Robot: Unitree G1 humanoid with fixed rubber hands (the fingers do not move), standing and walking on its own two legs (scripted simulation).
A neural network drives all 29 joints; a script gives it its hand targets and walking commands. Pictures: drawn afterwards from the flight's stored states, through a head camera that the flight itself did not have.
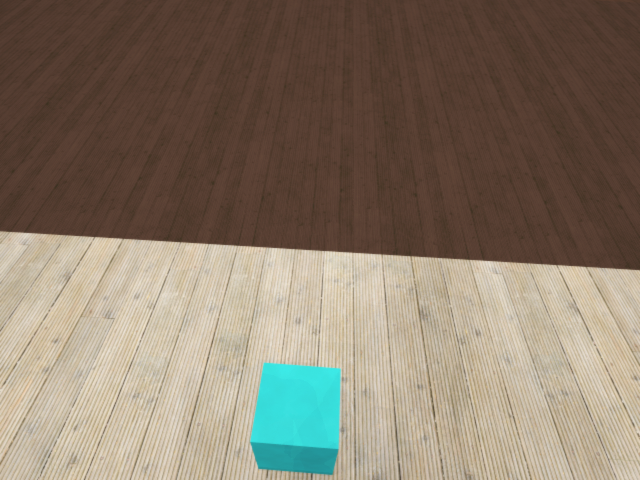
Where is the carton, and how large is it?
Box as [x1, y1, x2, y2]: [250, 363, 340, 474]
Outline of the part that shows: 264,363 250,440 258,468 331,474 338,449 340,368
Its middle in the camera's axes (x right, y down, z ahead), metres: -0.05 +0.50 +1.08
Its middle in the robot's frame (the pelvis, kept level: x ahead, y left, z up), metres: +0.43 +0.03 -0.65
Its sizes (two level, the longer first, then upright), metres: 0.210 0.200 0.250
